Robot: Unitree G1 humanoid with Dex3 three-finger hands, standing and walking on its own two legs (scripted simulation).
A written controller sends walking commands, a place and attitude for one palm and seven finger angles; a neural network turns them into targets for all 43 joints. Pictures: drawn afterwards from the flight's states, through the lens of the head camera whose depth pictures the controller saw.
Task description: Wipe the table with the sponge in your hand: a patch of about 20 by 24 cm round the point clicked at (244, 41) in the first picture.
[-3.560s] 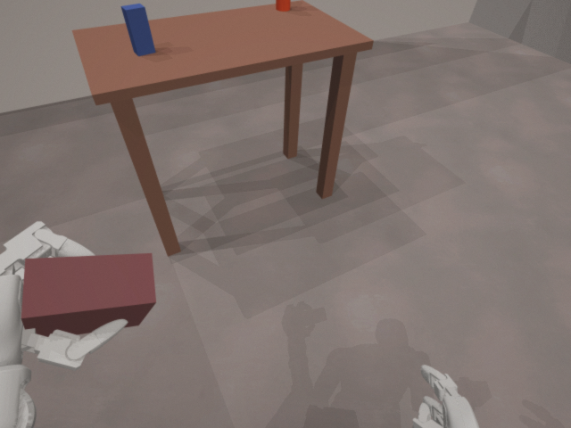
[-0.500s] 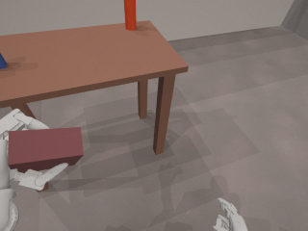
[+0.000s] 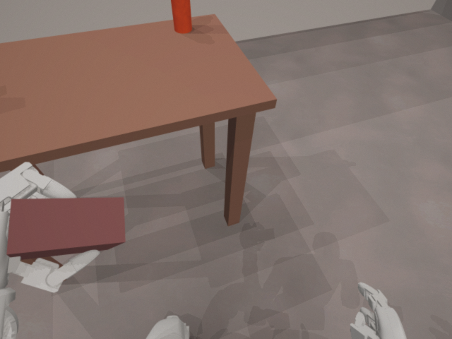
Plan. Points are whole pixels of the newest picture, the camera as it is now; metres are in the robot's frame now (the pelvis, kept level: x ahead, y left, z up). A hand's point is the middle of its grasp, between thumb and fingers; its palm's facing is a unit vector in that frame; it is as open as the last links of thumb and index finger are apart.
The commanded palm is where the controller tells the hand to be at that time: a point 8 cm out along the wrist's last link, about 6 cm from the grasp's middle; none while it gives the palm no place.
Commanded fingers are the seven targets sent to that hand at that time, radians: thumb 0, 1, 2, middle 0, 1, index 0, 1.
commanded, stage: take the last steps up to it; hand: left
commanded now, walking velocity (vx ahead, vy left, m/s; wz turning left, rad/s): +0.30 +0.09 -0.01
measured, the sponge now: (83, 228) +0.23 +0.20 +0.15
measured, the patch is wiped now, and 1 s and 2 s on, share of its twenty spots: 0.00 0.00 0.00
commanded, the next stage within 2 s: come to a stop and stand still in 1.02 s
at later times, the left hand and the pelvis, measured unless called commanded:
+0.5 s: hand (58, 145) +0.33 +0.26 +0.18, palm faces +0.37 -0.78 -0.51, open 9.9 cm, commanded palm +0.28 +0.30 +0.17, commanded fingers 0.00 0.10 1.30 -1.20 -1.60 -1.20 -1.60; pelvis +0.11 +0.02 +0.00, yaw -2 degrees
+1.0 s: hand (79, 113) +0.40 +0.25 +0.18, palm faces +0.41 -0.79 -0.46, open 9.9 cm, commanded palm +0.35 +0.29 +0.17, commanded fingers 0.00 0.10 1.30 -1.20 -1.60 -1.20 -1.60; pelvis +0.19 +0.01 -0.01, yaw -1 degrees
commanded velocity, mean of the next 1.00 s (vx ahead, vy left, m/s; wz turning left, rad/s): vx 0.22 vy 0.06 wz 0.00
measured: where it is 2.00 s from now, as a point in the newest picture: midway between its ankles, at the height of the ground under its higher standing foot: outside the picture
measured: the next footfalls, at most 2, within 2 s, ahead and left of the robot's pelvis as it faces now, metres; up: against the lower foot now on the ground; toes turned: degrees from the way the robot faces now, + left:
left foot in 0.08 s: +0.12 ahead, +0.14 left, +0.00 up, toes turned +8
right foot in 0.54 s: +0.21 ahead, -0.07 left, +0.00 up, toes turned -11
